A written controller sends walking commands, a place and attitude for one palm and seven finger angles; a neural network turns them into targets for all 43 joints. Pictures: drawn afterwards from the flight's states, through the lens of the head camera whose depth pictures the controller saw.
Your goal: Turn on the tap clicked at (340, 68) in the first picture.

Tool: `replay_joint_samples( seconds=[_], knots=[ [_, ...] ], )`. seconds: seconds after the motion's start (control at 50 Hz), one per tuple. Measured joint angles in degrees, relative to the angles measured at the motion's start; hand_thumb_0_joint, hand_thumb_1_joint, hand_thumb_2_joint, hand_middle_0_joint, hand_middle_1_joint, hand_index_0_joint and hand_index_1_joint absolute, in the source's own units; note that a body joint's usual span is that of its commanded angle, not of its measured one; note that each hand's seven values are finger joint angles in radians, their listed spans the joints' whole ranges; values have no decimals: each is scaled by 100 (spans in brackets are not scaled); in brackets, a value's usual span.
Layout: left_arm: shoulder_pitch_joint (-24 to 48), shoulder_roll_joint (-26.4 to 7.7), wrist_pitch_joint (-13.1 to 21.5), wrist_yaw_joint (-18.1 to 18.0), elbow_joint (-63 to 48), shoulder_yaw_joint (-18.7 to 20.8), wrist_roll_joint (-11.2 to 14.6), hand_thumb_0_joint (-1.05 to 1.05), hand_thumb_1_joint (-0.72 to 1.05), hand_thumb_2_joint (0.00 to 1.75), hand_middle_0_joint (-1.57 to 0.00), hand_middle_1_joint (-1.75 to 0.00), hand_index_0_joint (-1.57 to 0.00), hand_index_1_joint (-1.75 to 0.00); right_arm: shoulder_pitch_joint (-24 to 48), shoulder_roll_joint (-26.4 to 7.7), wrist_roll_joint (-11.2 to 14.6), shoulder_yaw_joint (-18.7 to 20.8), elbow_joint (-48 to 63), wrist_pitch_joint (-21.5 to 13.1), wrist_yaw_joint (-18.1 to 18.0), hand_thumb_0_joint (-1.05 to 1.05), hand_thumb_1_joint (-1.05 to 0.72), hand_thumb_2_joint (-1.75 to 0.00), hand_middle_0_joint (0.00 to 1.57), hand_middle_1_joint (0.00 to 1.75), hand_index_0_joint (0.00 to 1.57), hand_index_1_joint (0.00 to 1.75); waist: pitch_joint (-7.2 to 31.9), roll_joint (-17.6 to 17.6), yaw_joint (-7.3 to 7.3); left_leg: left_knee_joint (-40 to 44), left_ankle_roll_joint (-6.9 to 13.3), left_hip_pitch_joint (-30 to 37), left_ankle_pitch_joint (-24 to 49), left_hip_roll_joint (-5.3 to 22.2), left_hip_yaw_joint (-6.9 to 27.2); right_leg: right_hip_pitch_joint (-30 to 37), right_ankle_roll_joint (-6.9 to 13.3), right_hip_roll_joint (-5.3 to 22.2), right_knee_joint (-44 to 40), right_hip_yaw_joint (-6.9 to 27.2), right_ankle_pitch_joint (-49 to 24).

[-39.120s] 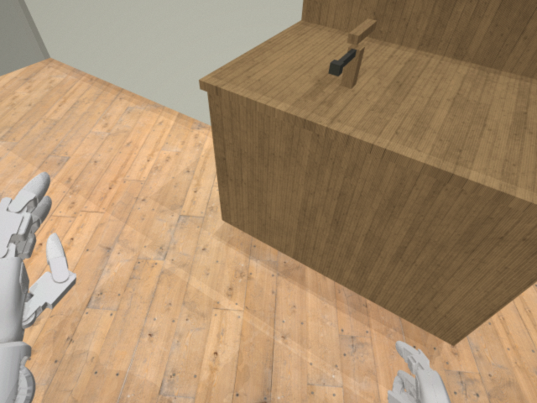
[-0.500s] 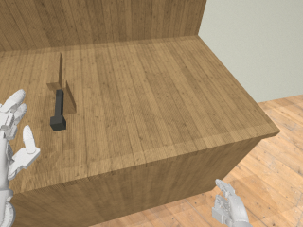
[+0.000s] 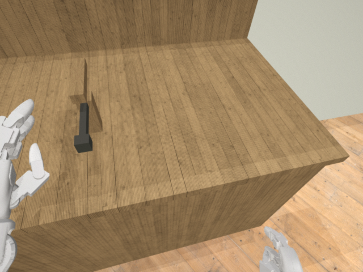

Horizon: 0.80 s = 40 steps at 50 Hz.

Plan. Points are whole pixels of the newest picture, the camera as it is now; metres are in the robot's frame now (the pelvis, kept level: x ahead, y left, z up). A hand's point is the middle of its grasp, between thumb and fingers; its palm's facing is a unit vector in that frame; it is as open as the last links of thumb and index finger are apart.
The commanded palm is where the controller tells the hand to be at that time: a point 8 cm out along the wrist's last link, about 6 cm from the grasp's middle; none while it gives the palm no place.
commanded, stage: look again from close up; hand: left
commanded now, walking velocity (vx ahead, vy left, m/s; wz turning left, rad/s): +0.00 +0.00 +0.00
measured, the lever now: (83, 143) +0.33 +0.24 +0.10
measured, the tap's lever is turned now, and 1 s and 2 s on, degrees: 0 0 0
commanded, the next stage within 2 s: come to a stop and stand still in 0.26 s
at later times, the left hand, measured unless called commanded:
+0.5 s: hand (14, 164) +0.23 +0.28 +0.18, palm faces +0.43 -0.77 -0.46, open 7.4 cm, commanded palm +0.15 +0.27 +0.17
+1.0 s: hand (34, 177) +0.22 +0.26 +0.16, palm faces +0.39 -0.87 -0.31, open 7.4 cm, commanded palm +0.16 +0.29 +0.17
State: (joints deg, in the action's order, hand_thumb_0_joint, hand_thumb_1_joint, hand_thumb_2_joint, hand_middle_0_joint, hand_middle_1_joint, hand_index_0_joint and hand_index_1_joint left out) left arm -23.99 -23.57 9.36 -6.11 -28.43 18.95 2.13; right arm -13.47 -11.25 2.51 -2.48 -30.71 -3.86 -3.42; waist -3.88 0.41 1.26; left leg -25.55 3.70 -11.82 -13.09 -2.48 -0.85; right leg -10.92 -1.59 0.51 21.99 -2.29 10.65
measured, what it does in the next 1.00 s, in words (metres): stands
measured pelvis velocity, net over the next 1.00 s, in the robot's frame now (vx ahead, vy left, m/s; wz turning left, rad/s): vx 0.00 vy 0.01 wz -0.01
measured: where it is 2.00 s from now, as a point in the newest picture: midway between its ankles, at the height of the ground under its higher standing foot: outside the picture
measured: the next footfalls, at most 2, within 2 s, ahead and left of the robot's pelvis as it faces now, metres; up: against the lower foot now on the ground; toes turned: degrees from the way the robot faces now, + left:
none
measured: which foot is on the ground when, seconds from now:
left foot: down 0.00-1.00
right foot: down 0.00-1.00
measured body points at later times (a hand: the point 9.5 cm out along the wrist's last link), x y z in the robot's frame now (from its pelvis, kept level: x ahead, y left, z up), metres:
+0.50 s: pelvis -0.01 -0.01 -0.01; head +0.05 +0.03 +0.44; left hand +0.20 +0.32 +0.20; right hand +0.17 -0.23 -0.08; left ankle +0.01 +0.07 -0.74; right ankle +0.02 -0.13 -0.74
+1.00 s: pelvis +0.00 +0.01 +0.00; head +0.01 +0.03 +0.45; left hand +0.19 +0.30 +0.18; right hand +0.18 -0.21 -0.07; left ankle +0.01 +0.07 -0.74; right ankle +0.02 -0.13 -0.74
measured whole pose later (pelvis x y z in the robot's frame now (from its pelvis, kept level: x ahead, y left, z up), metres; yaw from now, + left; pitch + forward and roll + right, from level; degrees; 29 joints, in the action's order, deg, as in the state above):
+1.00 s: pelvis +0.00 +0.01 +0.00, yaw -1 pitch -1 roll -1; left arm -21.0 -19.0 14.8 -5.4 -24.0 19.7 2.3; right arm -11.6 -11.3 1.3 -0.9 -34.3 -9.0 -0.6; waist -2.9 1.7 2.3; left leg -27.5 4.6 -12.3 -14.1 -3.2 -1.7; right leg -11.7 -1.7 0.8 24.2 -0.4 11.2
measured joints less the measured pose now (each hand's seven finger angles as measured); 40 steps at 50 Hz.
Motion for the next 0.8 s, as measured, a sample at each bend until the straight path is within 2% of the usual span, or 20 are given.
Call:
replay_joint_samples(
  seconds=[0.02, 0.06, 0.12, 0.16, 0.2, 0.26, 0.32, 0.4, 0.42, 0.44, 0.48, 0.52, 0.56, 0.6, 0.64, 0.68, 0.8],
  knots=[
    [420, -314, 102, 76, 146, 25, -153, 2, 89, 90, -21, -30, -21, -30, -163, -42, 37, -71, 153, -54, -92, 1, -91, -90, 20, 30, 20, 30, 12, 11, 50, -145, 2, -155, -31, -34, 96, -133, 31, -2, 186, -29, 134],
    [1147, -725, 370, 87, 540, 330, -225, 2, 88, 90, -22, -30, -21, -30, -207, -45, -62, -159, 104, -156, -11, 1, -91, -90, 20, 30, 20, 30, 29, 109, 113, -294, -31, -331, -67, -88, 165, -337, 119, 41, 425, -72, 145],
    [1390, -884, 574, 13, 759, 897, 15, 2, 89, 90, -21, -30, -21, -30, -59, -71, -196, -198, -64, -203, 295, 1, -90, -90, 20, 30, 20, 30, 143, 122, 42, -361, -83, -500, -100, -2, 111, -518, 171, -44, 453, -17, 157],
    [1092, -754, 681, -4, 617, 990, 201, 2, 89, 90, -21, -30, -20, -30, -54, -127, -204, -106, -38, -292, 478, 1, -90, -90, 21, 30, 20, 30, 192, 77, -23, -378, -91, -557, -125, 39, 52, -580, 174, -85, 430, 43, 133],
    [612, -545, 796, 27, 400, 835, 317, 1, 90, 90, -20, -30, -20, -30, -55, -209, -181, 5, -38, -405, 593, 1, -90, -90, 21, 30, 20, 30, 184, 46, -67, -361, -78, -552, -138, 41, -6, -607, 158, -86, 440, 102, 135],
    [-2, -294, 890, 131, 258, 419, 348, 1, 90, 90, -20, -30, -20, -30, -51, -314, -185, 145, -107, -490, 605, 1, -90, -90, 21, 30, 20, 30, 126, 60, -93, -320, -61, -523, -129, 4, -30, -615, 129, -49, 483, 127, 171],
    [-238, -274, 882, 211, 310, 211, 336, 1, 89, 90, -21, -30, -20, -30, -13, -384, -192, 203, -221, -495, 543, 1, -90, -90, 20, 30, 20, 30, 9, 133, -60, -344, -54, -544, -116, -34, 17, -632, 126, -10, 546, 79, 205],
    [-80, -351, 814, 209, 395, 249, 377, 2, 89, 90, -22, -30, -21, -30, 57, -417, -166, 223, -343, -505, 495, 1, -91, -90, 20, 30, 20, 30, -148, 185, 43, -411, -52, -589, -97, -73, 106, -634, 127, 31, 594, -14, 214],
    [195, -500, 764, 311, 395, 388, 89, 2, 88, 90, -22, -30, -21, -30, 17, -386, -240, 267, -352, -589, 473, 1, -91, -90, 20, 30, 20, 30, -193, 196, 186, -469, -53, -628, -105, -48, 108, -649, 130, 6, 598, -20, 203],
    [532, -678, 874, 401, 519, 572, -26, 2, 88, 90, -22, -30, -21, -30, 30, -326, -278, 268, -432, -660, 460, 1, -91, -90, 20, 30, 20, 30, -211, 238, 290, -497, -57, -660, -109, -26, 104, -671, 146, -17, 590, -17, 181],
    [944, -712, 956, 377, 690, 845, 24, 2, 88, 90, -22, -30, -21, -30, 125, -205, -264, 226, -500, -715, 482, 1, -91, -90, 20, 30, 20, 30, -235, 293, 374, -422, -48, -571, -79, 11, 30, -607, 151, -55, 497, 60, 99],
    [946, -389, 891, 246, 582, 852, 150, 2, 89, 90, -21, -30, -21, -30, 202, -118, -205, 213, -425, -784, 539, 1, -91, -90, 20, 30, 20, 30, -209, 271, 326, -334, -18, -431, -59, -4, -96, -556, 136, -41, 516, 187, 78],
    [721, 2, 831, 178, 425, 616, 147, 2, 89, 90, -21, -30, -20, -30, 237, -51, -177, 221, -280, -808, 574, 1, -91, -90, 20, 30, 20, 30, -134, 178, 209, -334, 35, -359, -82, -54, -183, -555, 103, 8, 634, 274, 145],
    [401, 251, 777, 188, 344, 320, 94, 2, 89, 90, -20, -30, -20, -30, 274, 31, -150, 199, -197, -768, 563, 1, -91, -90, 20, 30, 20, 30, -49, 86, 92, -365, 74, -320, -121, -83, -228, -537, 32, 38, 692, 320, 195],
    [136, 316, 724, 228, 366, 112, 62, 1, 89, 90, -21, -30, -20, -30, 286, 132, -134, 154, -169, -682, 508, 1, -90, -90, 20, 30, 20, 30, 23, 38, -9, -387, 84, -290, -148, -91, -222, -491, -4, 47, 691, 316, 210],
    [2, 279, 672, 263, 448, 31, 59, 1, 89, 90, -21, -30, -20, -30, 245, 215, -128, 106, -168, -612, 434, 1, -90, -90, 20, 30, 20, 30, 73, 41, -38, -381, 80, -258, -153, -85, -196, -432, -1, 42, 643, 290, 202],
    [169, 205, 586, 171, 560, 245, 86, 2, 89, 90, -22, -30, -21, -30, 80, 193, -124, 36, -276, -565, 304, 1, -90, -90, 21, 30, 20, 30, 91, 99, 89, -341, 73, -195, -135, -62, -91, -266, 22, 19, 446, 183, 132]
  ],
)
